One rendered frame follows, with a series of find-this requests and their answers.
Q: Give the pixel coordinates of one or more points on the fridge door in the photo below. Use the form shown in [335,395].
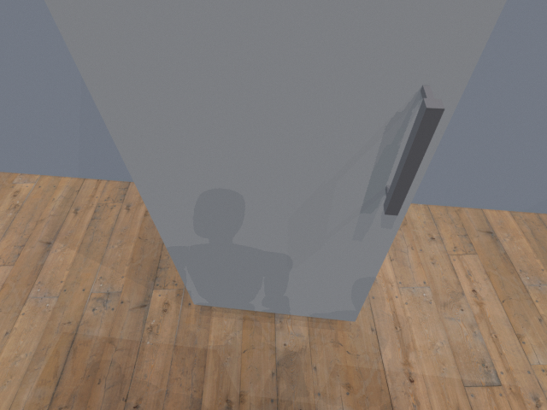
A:
[261,134]

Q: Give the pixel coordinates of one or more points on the handle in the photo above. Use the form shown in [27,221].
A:
[425,125]

